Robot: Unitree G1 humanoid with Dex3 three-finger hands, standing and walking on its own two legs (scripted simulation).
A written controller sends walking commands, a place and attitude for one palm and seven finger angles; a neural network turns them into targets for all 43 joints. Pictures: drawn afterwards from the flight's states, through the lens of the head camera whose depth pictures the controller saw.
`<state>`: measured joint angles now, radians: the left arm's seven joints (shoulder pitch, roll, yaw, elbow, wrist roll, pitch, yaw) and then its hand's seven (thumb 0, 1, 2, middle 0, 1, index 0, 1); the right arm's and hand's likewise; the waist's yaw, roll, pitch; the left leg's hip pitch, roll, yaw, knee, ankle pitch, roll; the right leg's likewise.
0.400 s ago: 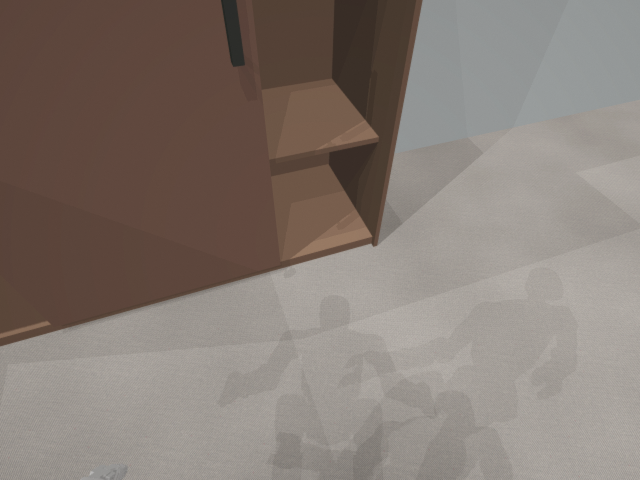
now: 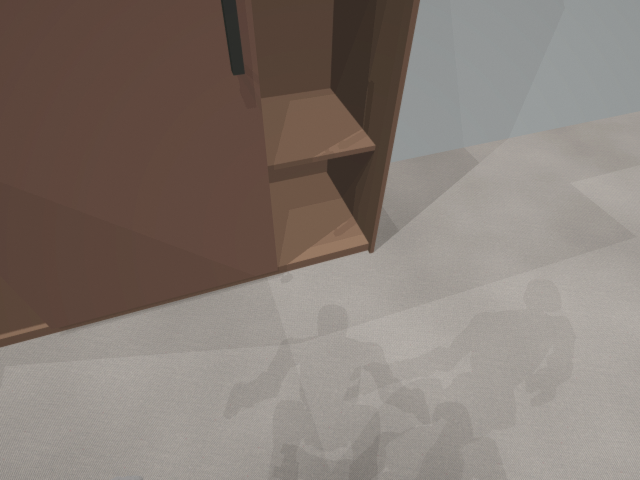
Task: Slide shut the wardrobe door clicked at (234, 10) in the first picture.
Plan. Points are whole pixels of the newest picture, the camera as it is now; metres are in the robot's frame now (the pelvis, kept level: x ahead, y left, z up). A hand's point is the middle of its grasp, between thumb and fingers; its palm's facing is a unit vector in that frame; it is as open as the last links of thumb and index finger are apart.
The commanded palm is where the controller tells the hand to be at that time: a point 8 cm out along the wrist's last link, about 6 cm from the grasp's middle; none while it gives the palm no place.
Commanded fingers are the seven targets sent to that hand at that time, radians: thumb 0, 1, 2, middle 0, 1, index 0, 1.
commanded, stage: stand and wait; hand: left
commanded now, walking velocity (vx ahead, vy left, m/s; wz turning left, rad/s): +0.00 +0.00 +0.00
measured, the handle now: out of the picture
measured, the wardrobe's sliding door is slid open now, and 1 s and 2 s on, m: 0.40 0.40 0.40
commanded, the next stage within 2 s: look at it before walking up in 0.62 s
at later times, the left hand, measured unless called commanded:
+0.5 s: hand out of the picture +0.06 +0.24 -0.15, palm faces -0.03 -0.94 -0.33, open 7.4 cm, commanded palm none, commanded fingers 0.00 0.90 0.90 -0.20 -0.30 -0.20 -0.30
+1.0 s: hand out of the picture +0.06 +0.24 -0.15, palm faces -0.03 -0.94 -0.33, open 7.4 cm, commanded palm none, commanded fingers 0.00 0.90 0.90 -0.20 -0.30 -0.20 -0.30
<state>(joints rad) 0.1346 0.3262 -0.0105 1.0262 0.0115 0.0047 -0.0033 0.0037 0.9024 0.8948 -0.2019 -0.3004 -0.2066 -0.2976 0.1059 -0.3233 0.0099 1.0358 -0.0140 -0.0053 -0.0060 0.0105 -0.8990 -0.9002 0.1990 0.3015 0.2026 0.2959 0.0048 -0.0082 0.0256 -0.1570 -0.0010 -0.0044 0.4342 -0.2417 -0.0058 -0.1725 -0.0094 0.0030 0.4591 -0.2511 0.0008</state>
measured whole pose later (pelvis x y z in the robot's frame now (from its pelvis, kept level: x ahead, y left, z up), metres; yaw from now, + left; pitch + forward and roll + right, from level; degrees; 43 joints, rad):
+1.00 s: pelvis -0.01 +0.00 +0.00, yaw +0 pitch -2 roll +0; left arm 0.14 0.34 -0.01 1.09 0.01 0.00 -0.01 0.00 0.90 0.89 -0.20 -0.30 -0.21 -0.30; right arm 0.13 -0.33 0.01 1.11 -0.01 -0.01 0.00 0.01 -0.90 -0.90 0.20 0.30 0.20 0.30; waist 0.00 0.00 0.04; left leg -0.15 0.01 0.00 0.38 -0.19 -0.01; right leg -0.17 0.00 0.00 0.39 -0.19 0.00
